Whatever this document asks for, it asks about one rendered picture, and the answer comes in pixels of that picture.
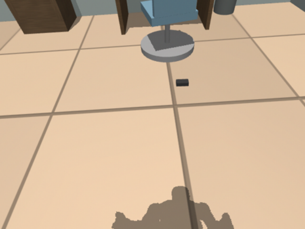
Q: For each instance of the office chair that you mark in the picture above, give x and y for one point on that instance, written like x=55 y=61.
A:
x=168 y=45

